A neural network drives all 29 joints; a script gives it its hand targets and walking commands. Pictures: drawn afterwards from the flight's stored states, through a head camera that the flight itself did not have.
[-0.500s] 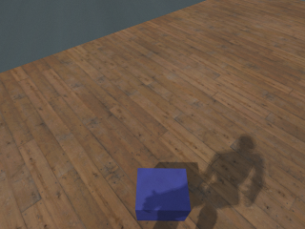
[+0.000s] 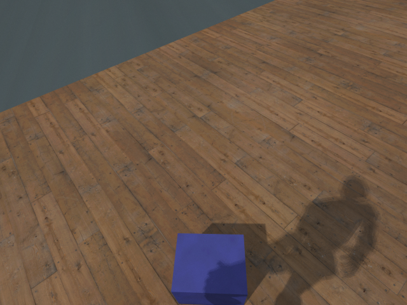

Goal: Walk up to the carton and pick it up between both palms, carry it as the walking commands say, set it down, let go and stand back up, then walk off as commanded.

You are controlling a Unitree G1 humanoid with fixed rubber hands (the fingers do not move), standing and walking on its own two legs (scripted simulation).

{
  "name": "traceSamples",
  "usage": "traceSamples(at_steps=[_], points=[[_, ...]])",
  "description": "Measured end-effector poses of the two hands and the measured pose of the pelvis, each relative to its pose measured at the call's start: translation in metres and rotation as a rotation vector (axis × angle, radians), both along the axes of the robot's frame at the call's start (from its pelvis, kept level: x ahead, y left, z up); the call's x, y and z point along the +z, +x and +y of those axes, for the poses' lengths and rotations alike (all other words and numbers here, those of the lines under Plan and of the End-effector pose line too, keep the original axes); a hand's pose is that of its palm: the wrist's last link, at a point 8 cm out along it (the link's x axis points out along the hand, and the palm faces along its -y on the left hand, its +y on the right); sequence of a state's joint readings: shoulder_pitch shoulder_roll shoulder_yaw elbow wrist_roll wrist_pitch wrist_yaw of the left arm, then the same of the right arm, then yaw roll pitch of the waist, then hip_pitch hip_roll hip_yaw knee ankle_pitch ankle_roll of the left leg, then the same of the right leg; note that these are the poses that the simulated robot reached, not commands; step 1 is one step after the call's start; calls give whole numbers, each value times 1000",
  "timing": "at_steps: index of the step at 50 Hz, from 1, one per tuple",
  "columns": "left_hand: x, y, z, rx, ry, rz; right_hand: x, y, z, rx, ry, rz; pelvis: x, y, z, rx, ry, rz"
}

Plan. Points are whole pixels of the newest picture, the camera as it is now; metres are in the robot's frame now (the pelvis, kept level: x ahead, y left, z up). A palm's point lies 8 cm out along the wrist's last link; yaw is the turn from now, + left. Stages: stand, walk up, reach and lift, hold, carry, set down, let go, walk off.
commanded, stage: walk up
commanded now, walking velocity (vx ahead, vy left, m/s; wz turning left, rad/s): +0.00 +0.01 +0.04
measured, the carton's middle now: (210, 269) +0.39 +0.03 -0.67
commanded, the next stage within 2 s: stand in 0.34 s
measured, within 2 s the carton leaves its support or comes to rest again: neither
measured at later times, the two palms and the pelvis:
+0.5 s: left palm out of the picture +0.03 +0.26 -0.14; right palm out of the picture +0.06 -0.22 -0.13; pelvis +0.00 +0.02 -0.01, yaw +1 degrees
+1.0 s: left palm (98, 302) +0.17 +0.25 -0.13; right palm out of the picture +0.13 -0.23 -0.13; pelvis -0.01 +0.02 -0.02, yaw -2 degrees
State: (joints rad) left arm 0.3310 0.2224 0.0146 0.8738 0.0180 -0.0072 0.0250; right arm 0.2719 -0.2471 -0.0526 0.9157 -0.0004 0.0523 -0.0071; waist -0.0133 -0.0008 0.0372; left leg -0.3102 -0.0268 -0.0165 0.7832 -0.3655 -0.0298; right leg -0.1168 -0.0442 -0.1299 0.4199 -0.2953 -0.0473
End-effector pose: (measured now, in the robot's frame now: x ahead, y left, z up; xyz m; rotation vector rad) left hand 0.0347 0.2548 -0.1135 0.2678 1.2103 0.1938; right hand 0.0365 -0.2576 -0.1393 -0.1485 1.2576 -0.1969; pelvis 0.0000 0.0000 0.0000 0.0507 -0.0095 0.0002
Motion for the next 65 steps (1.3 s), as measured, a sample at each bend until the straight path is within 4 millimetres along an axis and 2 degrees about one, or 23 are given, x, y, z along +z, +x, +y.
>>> traceSamples(at_steps=[4,7,14,35,37,40,42,45,49,53,59,65], points=[[-14,-7,8,22,-29,15,2,19,10,25,-23,-37,-7,0,10,19,-30,-1],[-28,-8,13,34,-59,17,4,25,20,28,-44,-66,-12,1,19,21,-57,-6],[-27,-9,12,21,-81,21,8,23,39,11,-21,-86,-8,-2,26,11,-60,5],[-26,-8,9,19,-81,17,10,27,37,13,-18,-106,-6,0,22,11,-58,18],[-26,11,7,11,-88,-6,11,42,36,26,-22,-127,-10,-5,23,6,-58,35],[-24,66,0,-37,-104,-59,17,81,32,47,-29,-163,-15,-15,23,-9,-57,40],[-17,102,-6,-64,-110,-83,22,101,29,52,-29,-160,-17,-17,24,-17,-55,47],[-8,132,-10,-86,-100,-86,20,104,27,43,-18,-99,-17,-14,24,-22,-52,58],[-10,135,-3,-63,-79,-68,13,96,31,32,13,-81,-18,-8,23,-35,-45,96],[-19,130,1,-47,-78,-91,9,104,32,45,22,-163,-23,-10,22,-51,-36,154],[-41,130,-3,-42,-100,-133,-9,123,34,80,26,-230,-41,-29,21,-53,-32,230],[-54,146,0,-20,-98,-203,-20,148,38,116,27,-306,-59,-51,21,-55,-29,274]])
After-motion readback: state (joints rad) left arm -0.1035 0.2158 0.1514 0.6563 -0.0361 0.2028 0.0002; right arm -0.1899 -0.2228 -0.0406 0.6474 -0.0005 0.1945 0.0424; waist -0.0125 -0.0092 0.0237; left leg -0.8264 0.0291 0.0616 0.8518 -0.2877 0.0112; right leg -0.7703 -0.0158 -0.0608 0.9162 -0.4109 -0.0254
